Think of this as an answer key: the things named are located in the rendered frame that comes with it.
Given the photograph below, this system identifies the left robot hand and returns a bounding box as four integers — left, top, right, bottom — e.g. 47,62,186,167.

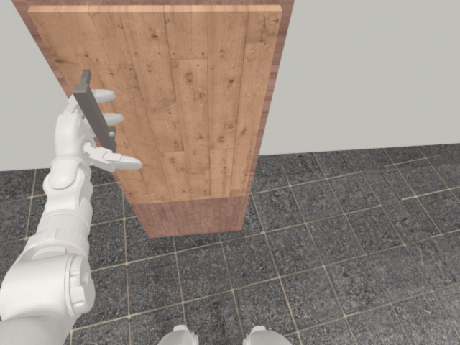
55,89,142,173

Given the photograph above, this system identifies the robot left shin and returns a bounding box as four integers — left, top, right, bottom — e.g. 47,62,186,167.
173,325,189,331

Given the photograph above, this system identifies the robot right thigh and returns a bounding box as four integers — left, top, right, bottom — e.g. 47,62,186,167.
243,330,292,345

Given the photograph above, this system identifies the handle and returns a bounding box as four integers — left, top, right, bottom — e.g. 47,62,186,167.
73,69,117,153

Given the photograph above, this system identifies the left robot upper arm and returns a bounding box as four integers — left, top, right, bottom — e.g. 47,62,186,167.
0,253,96,345

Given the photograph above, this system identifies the robot left forearm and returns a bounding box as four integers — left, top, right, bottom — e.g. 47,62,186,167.
0,155,93,320

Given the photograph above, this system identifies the cupboard door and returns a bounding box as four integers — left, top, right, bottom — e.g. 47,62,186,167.
27,5,282,204

